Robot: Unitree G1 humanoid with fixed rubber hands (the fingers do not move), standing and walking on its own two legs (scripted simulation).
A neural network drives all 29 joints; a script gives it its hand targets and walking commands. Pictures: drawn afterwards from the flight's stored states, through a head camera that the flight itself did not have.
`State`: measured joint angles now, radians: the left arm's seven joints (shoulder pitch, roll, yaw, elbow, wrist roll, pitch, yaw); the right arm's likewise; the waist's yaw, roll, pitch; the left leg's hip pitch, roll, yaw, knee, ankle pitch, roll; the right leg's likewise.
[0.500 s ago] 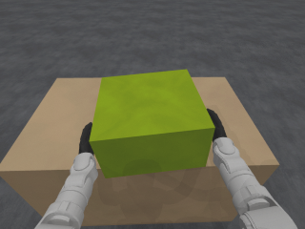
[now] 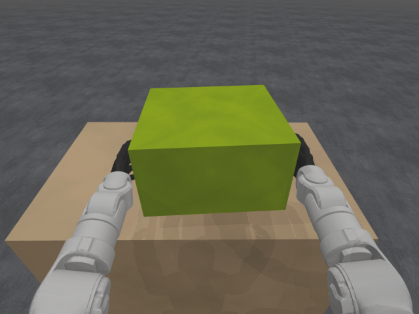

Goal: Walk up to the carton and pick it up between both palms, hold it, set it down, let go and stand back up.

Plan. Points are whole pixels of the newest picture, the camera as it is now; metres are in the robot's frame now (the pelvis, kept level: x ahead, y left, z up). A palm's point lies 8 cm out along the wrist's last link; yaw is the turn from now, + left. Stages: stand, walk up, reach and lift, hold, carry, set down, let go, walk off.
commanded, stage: reach and lift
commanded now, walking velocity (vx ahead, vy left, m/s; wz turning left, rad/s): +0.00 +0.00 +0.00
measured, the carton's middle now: (210, 142) +0.45 +0.00 +0.15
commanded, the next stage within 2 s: hold in 0.84 s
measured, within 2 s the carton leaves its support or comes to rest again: neither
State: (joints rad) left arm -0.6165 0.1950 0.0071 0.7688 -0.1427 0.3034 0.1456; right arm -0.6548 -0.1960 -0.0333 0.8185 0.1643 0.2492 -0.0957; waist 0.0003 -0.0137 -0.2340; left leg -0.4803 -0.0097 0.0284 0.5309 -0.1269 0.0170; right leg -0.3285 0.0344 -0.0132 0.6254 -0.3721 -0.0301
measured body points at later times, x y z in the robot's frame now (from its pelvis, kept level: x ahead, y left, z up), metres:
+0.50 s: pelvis -0.02 +0.02 +0.00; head -0.10 +0.03 +0.45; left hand +0.35 +0.21 +0.14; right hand +0.36 -0.16 +0.17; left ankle +0.09 +0.11 -0.73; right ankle -0.03 -0.09 -0.73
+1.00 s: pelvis -0.01 +0.01 +0.01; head -0.07 +0.03 +0.45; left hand +0.38 +0.20 +0.16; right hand +0.39 -0.17 +0.18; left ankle +0.09 +0.11 -0.73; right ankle -0.03 -0.09 -0.73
